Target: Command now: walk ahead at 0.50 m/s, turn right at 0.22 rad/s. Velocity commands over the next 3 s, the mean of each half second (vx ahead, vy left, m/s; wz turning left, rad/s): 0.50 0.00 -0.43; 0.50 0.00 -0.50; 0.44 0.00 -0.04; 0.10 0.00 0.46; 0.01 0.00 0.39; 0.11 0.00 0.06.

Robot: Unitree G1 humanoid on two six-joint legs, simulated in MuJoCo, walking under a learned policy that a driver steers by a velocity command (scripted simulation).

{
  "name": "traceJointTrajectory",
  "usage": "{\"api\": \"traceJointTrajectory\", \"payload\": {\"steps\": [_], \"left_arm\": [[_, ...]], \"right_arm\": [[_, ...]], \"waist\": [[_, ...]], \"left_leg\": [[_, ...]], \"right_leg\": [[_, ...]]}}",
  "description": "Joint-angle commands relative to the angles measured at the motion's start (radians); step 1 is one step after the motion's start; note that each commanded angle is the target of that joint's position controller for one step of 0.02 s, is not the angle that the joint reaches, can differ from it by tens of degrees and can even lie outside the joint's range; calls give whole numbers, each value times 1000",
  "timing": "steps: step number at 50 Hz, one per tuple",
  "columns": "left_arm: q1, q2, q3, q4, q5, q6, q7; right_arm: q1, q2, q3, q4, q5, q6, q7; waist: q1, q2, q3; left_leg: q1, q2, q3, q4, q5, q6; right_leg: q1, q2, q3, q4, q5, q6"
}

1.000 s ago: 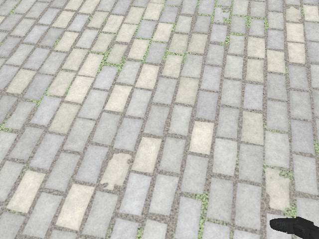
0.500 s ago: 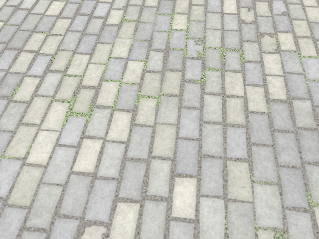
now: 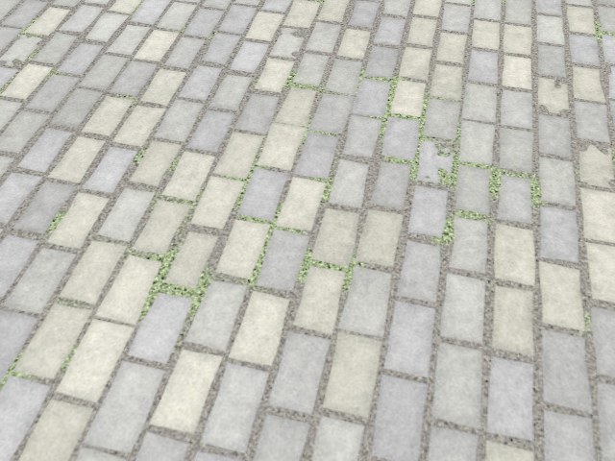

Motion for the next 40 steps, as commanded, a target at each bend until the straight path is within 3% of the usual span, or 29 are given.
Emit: {"api": "traceJointTrajectory", "payload": {"steps": [1, 2, 3, 4, 5, 6, 7, 9, 13, 18, 21, 24, 27, 28, 29, 30, 31, 32, 33, 34, 36, 37, 40], "left_arm": [[-18, 189, 39, -31, 5, -2, 12], [-29, 175, 34, -33, 1, -1, 10], [-30, 129, 20, -69, -7, -5, 7], [100, 24, 2, -82, -41, 0, 7], [36, 142, 30, -61, -12, 15, 16], [-29, 141, 37, -73, -12, 16, 8], [-57, 115, 33, -77, -14, 18, 2], [-58, 93, 35, -72, 8, 43, -13], [-138, 60, 32, -104, 13, 73, -34], [-316, 46, 19, -174, 14, 72, -53], [-417, 36, 6, -215, 18, 69, -62], [-457, 52, 8, -241, 24, 69, -65], [-372, 80, 23, -226, 26, 70, -52], [-283, 97, 34, -203, 24, 65, -46], [-141, 122, 52, -158, 30, 55, -35], [-9, 216, 85, -127, 41, 52, -18], [-75, 321, 110, -157, 19, 64, -12], [-50, 311, 107, -163, 0, 77, -8], [-96, 264, 95, -153, -3, 76, 2], [-137, 207, 82, -150, -7, 68, 5], [-200, 159, 64, -160, -13, 48, 12], [-194, 156, 61, -161, -16, 37, 10], [-138, 194, 68, -151, -17, 20, 4]], "right_arm": [[83, -111, -37, -34, -2, -32, -15], [246, -140, -52, 20, -13, -47, -26], [424, -226, -74, 45, -37, -57, -42], [434, -322, -100, 49, -36, -45, -40], [353, -232, -84, 26, -13, -35, -36], [261, -161, -64, 13, -6, -37, -34], [216, -120, -54, 12, -5, -42, -32], [207, -86, -45, 28, 4, -54, -40], [267, -96, -51, 61, 18, -80, -43], [312, -87, -50, 91, 11, -77, -45], [347, -110, -56, 109, 12, -75, -51], [381, -127, -62, 131, 10, -61, -58], [366, -167, -73, 135, 6, -40, -65], [361, -182, -78, 133, 6, -28, -64], [349, -188, -79, 124, 10, -19, -60], [350, -156, -71, 93, 8, -19, -56], [344, -73, -61, 11, 21, -31, -36], [221, -147, -69, -20, 11, -45, -32], [183, -122, -61, -31, 24, -58, -28], [211, -118, -59, -13, 25, -65, -32], [242, -110, -59, -1, -12, -34, -33], [250, -105, -59, -1, -20, -16, -30], [190, -89, -55, -30, -19, 11, -20]], "waist": [[-101, -100, -10], [-168, -55, -104], [-224, 56, -250], [-158, 295, -348], [-148, 97, -253], [-118, 36, -126], [-99, 22, -68], [-66, 63, -28], [-52, 44, -8], [-72, 33, 46], [-96, 33, 64], [-101, 33, 69], [-51, 63, 2], [-16, 63, -50], [48, 29, -129], [97, -74, -225], [13, -311, -278], [58, -122, -255], [26, -76, -137], [-27, -6, -52], [-89, -6, -39], [-98, -16, -50], [-90, -36, -36]], "left_leg": [[176, -57, 12, -81, -91, 33], [396, -53, 3, -137, -60, 57], [653, 169, -224, -159, -170, 102], [861, 407, -648, -285, -261, 202], [751, 363, -638, -319, -345, 177], [619, 321, -476, -338, -315, 149], [523, 279, -356, -373, -205, 127], [432, 218, -193, -405, -77, 88], [437, 203, -46, -432, 102, 90], [458, 173, 93, -443, 179, 93], [497, 189, 148, -435, 239, 92], [593, 214, 187, -381, 372, 85], [658, 221, 231, -172, 781, 72], [655, 220, 234, -24, 829, 71], [573, 207, 247, 197, 724, 51], [354, 172, 246, 503, 362, 16], [-99, -77, 152, 875, -464, -53], [-209, -50, -49, 896, -415, -45], [-234, 2, -68, 842, -317, -34], [-172, 40, -67, 728, -263, -33], [-48, 66, -79, 616, -246, -51], [-21, 64, -76, 587, -245, -62], [-51, 56, -51, 482, -176, -88]], "right_leg": [[-50, -276, 148, 156, 713, -119], [-118, -220, 111, 349, 694, -98], [-298, -151, 65, 645, 404, -78], [-631, 14, 17, 941, -217, -46], [-697, -54, 116, 1022, -185, -62], [-703, -95, 126, 1008, -86, -65], [-676, -128, 119, 974, -22, -58], [-627, -157, 105, 936, 24, -37], [-701, -169, 80, 920, 121, -15], [-764, -168, 33, 697, 281, 0], [-719, -151, -29, 535, 316, -19], [-692, -125, -69, 456, 245, -60], [-551, -35, -119, 424, 91, -121], [-457, 2, -123, 399, 50, -146], [-265, 30, -104, 318, 79, -177], [-26, -131, 133, 263, -30, -231], [222, -393, 719, 124, -30, -384], [197, -404, 742, 51, 64, -381], [95, -390, 595, 52, 147, -357], [-48, -342, 495, 41, 287, -310], [-178, -249, 368, 27, 421, -261], [-201, -230, 348, 22, 462, -259], [-237, -189, 317, -4, 456, -248]]}}
Next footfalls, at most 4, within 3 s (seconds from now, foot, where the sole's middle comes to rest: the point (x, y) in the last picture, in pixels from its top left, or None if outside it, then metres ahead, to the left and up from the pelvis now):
0.04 left None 0.19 0.11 -0.77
0.58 right None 0.43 -0.12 -0.77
1.16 left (403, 327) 0.80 -0.14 -0.77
1.62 right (505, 305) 0.87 -0.40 -0.77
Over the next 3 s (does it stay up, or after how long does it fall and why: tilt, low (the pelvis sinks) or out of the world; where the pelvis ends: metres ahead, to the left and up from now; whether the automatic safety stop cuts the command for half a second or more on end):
stays up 0.83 -0.24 0.01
